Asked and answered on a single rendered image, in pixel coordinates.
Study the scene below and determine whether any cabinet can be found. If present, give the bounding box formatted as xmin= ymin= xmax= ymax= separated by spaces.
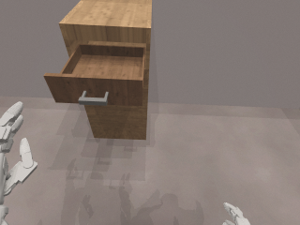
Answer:
xmin=59 ymin=0 xmax=152 ymax=140

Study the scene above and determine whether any left robot forearm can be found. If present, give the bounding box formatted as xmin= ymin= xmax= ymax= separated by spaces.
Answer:
xmin=0 ymin=204 xmax=9 ymax=225

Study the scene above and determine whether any drawer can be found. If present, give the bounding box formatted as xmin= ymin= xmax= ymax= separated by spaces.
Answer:
xmin=43 ymin=44 xmax=146 ymax=106

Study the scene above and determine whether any handle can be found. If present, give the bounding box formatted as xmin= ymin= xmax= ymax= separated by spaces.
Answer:
xmin=78 ymin=91 xmax=109 ymax=106

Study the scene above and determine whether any right robot hand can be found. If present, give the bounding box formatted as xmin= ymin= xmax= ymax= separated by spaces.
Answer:
xmin=222 ymin=202 xmax=250 ymax=225

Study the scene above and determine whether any left robot hand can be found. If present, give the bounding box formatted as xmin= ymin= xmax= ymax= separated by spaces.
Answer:
xmin=0 ymin=101 xmax=38 ymax=205

